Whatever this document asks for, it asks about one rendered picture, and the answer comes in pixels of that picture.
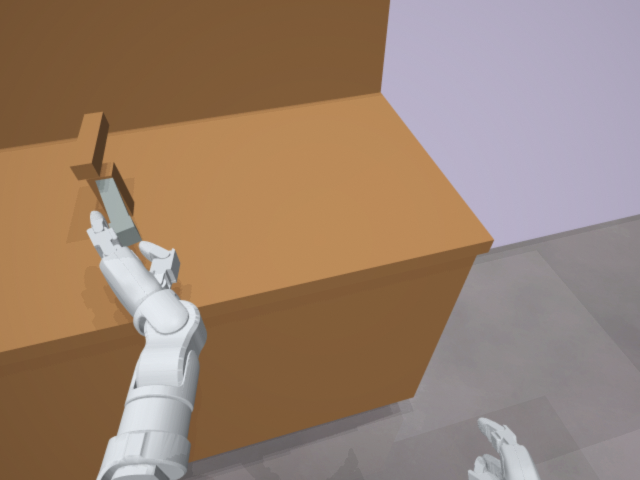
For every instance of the robot left hand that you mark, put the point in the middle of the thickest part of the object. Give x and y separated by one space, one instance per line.
128 278

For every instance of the counter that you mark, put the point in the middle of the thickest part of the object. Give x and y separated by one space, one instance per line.
323 247

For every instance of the tap lever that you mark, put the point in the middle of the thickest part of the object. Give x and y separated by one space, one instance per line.
121 222

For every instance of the robot left forearm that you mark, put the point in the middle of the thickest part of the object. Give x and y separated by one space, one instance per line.
151 443

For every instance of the robot right hand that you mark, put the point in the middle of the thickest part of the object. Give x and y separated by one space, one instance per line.
515 461

